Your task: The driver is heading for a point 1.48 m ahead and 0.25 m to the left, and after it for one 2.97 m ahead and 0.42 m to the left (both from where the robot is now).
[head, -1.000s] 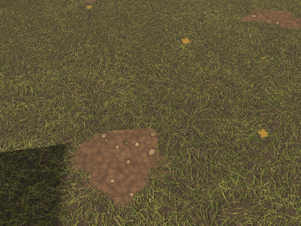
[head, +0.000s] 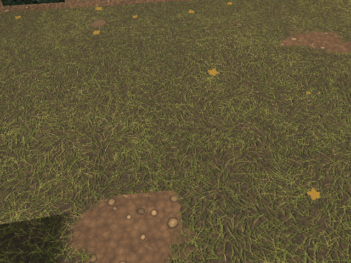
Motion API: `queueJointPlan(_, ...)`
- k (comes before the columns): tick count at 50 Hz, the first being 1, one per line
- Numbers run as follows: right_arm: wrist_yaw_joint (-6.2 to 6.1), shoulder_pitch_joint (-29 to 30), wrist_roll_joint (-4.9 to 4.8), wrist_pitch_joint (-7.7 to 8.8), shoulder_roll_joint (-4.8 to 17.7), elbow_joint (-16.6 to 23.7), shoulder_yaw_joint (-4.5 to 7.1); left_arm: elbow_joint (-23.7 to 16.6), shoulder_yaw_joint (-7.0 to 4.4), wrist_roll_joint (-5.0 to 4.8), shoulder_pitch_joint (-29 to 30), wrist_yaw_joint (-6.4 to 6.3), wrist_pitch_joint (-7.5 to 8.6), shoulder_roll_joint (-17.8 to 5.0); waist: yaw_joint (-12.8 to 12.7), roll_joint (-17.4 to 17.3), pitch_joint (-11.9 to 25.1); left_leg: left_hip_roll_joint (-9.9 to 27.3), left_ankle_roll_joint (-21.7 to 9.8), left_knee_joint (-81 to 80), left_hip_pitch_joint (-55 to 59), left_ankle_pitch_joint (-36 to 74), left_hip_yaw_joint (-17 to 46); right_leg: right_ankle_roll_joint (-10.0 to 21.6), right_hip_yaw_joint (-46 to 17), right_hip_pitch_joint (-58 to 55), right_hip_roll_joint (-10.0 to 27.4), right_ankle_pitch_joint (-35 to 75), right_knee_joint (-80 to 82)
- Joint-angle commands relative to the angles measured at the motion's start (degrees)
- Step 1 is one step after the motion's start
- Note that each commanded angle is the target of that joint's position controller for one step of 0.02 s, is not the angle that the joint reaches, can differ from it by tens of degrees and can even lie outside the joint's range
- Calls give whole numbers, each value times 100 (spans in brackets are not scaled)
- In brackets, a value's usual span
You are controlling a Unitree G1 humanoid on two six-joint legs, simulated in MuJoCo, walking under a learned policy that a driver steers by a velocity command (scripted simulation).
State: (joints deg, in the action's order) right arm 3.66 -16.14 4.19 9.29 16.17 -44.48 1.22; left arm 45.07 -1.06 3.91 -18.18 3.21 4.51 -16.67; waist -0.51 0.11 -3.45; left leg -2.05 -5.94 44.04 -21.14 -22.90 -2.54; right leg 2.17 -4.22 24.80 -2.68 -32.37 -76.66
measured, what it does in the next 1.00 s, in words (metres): goes down: right foot, then left foot 0.18 m lower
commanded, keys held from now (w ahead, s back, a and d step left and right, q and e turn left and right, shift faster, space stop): no key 0.28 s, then w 0.72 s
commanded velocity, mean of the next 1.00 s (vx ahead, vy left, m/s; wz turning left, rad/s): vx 0.28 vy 0.00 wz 0.00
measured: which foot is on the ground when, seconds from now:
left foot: down 0.00-0.18, up 0.20-0.60, down 0.62-1.00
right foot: up 0.00-0.16, down 0.18-0.62, up 0.64-1.00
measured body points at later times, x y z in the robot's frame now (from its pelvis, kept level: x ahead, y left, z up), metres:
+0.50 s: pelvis +0.11 +0.01 -0.06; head +0.13 +0.02 +0.39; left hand +0.03 +0.22 -0.20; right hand +0.34 -0.18 -0.15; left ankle +0.25 +0.18 -0.76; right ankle +0.06 -0.13 -0.71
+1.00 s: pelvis +0.32 +0.12 -0.14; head +0.34 +0.12 +0.31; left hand +0.55 +0.32 -0.23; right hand +0.23 -0.08 -0.29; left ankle +0.24 +0.19 -0.88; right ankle +0.57 -0.04 -0.80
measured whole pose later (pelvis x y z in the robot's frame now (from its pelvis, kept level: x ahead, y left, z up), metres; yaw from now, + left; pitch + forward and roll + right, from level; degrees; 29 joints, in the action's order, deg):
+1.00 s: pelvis +0.32 +0.12 -0.14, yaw +1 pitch +1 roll +0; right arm 3.4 -31.5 5.0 6.4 7.7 -58.3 -2.1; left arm 45.4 2.1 4.3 0.1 3.7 3.0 -12.2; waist 4.6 0.7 1.0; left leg -3.8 -4.8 20.7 -3.6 -18.7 -2.7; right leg 2.4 -2.2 46.9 3.7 14.1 -42.4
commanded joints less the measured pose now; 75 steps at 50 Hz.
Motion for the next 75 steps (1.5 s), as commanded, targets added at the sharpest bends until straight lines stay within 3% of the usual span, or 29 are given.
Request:
queueJointPlan(1, -105, 79, -190, -18, -16, 302, -106, -676, -30, 198, -53, -208, -89, -432, -87, 135, 426, 2310, -1642, -1731, 471, 3595, 2869, -304, -635, 2076, 742, 468, -535)
queueJointPlan(5, -207, 1115, 115, -145, 432, 405, -105, -329, 265, 304, -1092, 153, -282, 266, -880, -174, 350, 592, -460, -1703, -2969, 2313, 402, -626, 412, -1541, 639, 3277, 576)
queueJointPlan(9, -152, 1626, -193, -64, 738, 727, -116, -395, -198, -113, -1906, 213, -53, -572, -1290, -25, 359, 361, 96, 67, -2092, 3136, 94, -790, 1231, -2580, -56, 2967, 2763)
queueJointPlan(10, -26, 1429, -314, -103, 494, 769, -133, -184, -244, -147, -2431, 105, 35, -656, -1348, 409, 570, 261, 304, 1384, -1691, 3113, 154, -410, 865, -2876, 98, 3926, 4093)
queueJointPlan(11, 98, -70, -215, -234, 181, 711, -55, -1085, -184, -431, -437, 134, 96, -1332, 117, 1851, 1029, -66, 780, 2248, -1586, -634, 402, 1455, -2097, -1813, 1612, 6539, 4736)
queueJointPlan(12, 24, -45, -239, -304, 496, 665, 6, -1276, -126, -143, 44, 91, 192, -963, -70, 968, 725, 132, 951, 2893, -1840, -1381, 1032, 2124, -3064, -1049, 2024, 6057, 4649)
queueJointPlan(15, -226, 136, 187, -479, 74, 658, -116, -800, 207, -169, -129, -177, 279, -82, -68, 60, 1148, 662, 1210, 2707, -2411, -256, 1141, 1553, -2377, -1198, 1720, 4461, 3682)
queueJointPlan(17, -152, 503, 529, -548, -79, 590, -235, -357, 258, -38, -1230, -473, 203, 84, -566, 152, 710, 781, 964, 1756, -3185, 2090, 1086, 1418, -2108, -1337, 1297, 1452, 3398)
queueJointPlan(20, -18, 1360, 423, -546, -64, 720, -244, 119, 245, -12, -2059, -471, 169, 39, -998, 490, 205, 735, 733, 1159, -4002, 2447, 907, 1658, -2753, -1222, 1266, -568, 3384)
queueJointPlan(21, 52, 1486, 331, -529, -6, 679, -297, -63, 300, -185, -1682, -514, 173, 169, -995, 44, 131, 775, 804, -327, -3377, 3595, 872, 1553, -2301, -543, 1063, -970, 3091)
queueJointPlan(25, 120, 1313, 145, -826, 197, 817, -315, 90, 254, 125, -932, -130, 233, -507, -347, 584, -284, 568, 826, -218, -50, 3782, 351, 1346, -1822, 2476, 1115, -2479, 3461)
queueJointPlan(29, -63, 765, 21, -771, 428, 583, -207, 705, 227, -9, -1020, -106, 146, -799, -148, 387, -428, 762, 675, -2499, 922, 3779, 446, 847, -2034, 1279, 1429, -2332, 2234)
queueJointPlan(31, -137, -945, -8, -662, 1154, 22, 250, 1069, 170, 271, -1450, 195, -3, -847, 488, 22, 84, 676, 344, -2155, 2822, 3333, 96, 269, -1192, 1447, 863, -1271, 99)
queueJointPlan(32, -3, -1872, 74, -639, 1380, -277, 379, 1362, 286, 193, -2554, 331, 3, 68, 325, -1201, 1438, 1363, -726, -289, 4773, 4785, 786, -162, -361, 2660, 18, -1089, -2790)
queueJointPlan(33, 116, -2253, 211, -606, 1364, -425, 303, 1024, 282, 4, -2262, 304, 38, 155, 331, -1295, 1323, 1796, -878, -553, 4611, 4827, 1698, -324, -25, 3910, 34, -798, -4133)
queueJointPlan(34, 246, -1875, 27, -567, 1471, -426, 319, 347, 298, -34, -1350, 192, 79, 105, 389, -1336, 712, 2439, -1218, -1886, 3917, 235, 3808, -399, -90, 5392, 136, -11, -4190)
queueJointPlan(35, 236, -1597, -12, -493, 1000, -442, 187, 259, 263, -53, -621, -12, 147, -38, 387, -889, -80, 2571, -1062, -2393, 2973, -1871, 4261, -303, -209, 5950, 558, 741, -4299)
queueJointPlan(36, 191, -829, -23, -290, 65, -158, -137, 138, 376, 13, -264, -290, 227, 186, 52, -66, -168, 2486, -877, -2534, 2134, -1270, 3764, -172, -730, 5638, 933, 2397, -2432)
queueJointPlan(37, 162, -594, 92, -221, -118, -222, -253, 197, 403, -30, -328, -370, 204, 120, -210, -9, -241, 2468, -921, -2775, 1163, -985, 3708, -141, -811, 4982, 1310, 3084, -1722)
queueJointPlan(40, -141, -336, -181, -81, -5, -346, -222, 371, 335, 168, -120, -211, 66, 27, -144, -447, -18, 1700, -1295, -3312, 246, -231, 2607, -140, -294, 3675, 1199, 4061, 887)
queueJointPlan(49, -43, -2004, 120, -254, -147, -1348, -183, -363, 254, 6, 2186, 79, -123, 209, 335, -309, -224, 1616, -1000, -3142, 2213, 3040, 1513, 66, 173, 3001, 651, 4719, 3614)
queueJointPlan(57, -80, -2564, 62, -327, -63, -1885, -23, -700, 31, -117, 3461, 136, -192, 304, 568, -586, -322, 1685, -670, -3073, 3361, 4637, 879, 240, 797, 1494, 242, 3038, 4666)
queueJointPlan(60, -41, -2135, 140, -351, 262, -1772, 170, -321, -230, -265, 2180, 7, -76, -81, -166, -707, 690, 1333, -151, -1608, 1907, 7479, 341, 692, 1090, -1992, -112, 3411, 4330)
queueJointPlan(62, 56, -2362, 169, -251, -524, -1441, -152, 462, -274, -230, -863, -138, 18, -383, -903, 853, 2920, 57, 654, 2020, -1687, 1787, 86, 2466, -1992, -6884, 2147, 4084, 4735)
queueJointPlan(63, 180, -1394, -49, -304, -331, -1361, -12, 964, -337, -48, -1814, -211, 36, -248, -1260, 249, 2230, -66, 431, 3141, -2380, -939, 580, 2065, -2755, -6271, 2337, 3329, 5587)
queueJointPlan(64, 99, -491, -175, -297, -149, -1065, 118, 864, -458, -40, -968, -259, 151, -443, -948, -2, 620, 461, 267, 3196, -2667, -565, 769, 1611, -2073, -4504, 2197, 2823, 5962)
queueJointPlan(65, -28, -356, -72, -285, -2, -1066, 186, 711, -427, -132, -144, -273, 174, -224, -583, 6, 181, 770, 216, 2842, -2175, -230, 759, 1571, -1608, -3242, 2017, 3066, 6259)
queueJointPlan(69, -196, -634, 127, -449, -757, -1047, 51, 631, -223, -196, 432, -165, 284, 568, 219, 157, 88, 952, 171, 1570, -851, 73, 611, 1475, -626, -1473, 1624, 3299, 7118)
queueJointPlan(75, 144, -251, 166, -425, -670, -796, -12, 832, -291, 229, 63, 147, 239, 136, 394, 427, -2, 592, 334, 1149, 637, 3111, 271, 1132, 497, 458, 1034, 3842, 6524)
Velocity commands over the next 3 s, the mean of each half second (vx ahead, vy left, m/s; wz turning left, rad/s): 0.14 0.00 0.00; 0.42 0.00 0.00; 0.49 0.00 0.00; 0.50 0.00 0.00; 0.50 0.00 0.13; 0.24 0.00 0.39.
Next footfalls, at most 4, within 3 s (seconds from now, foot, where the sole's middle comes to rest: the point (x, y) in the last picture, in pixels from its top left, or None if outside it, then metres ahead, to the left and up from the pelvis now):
0.18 right None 0.10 -0.13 -0.74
0.62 left None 0.28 0.19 -0.92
1.20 right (188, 238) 0.64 -0.01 -0.92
1.64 left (142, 204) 0.79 0.20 -0.92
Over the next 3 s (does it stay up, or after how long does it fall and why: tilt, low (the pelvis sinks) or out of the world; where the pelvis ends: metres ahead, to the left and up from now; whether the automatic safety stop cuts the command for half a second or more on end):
stays up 1.45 0.16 -0.33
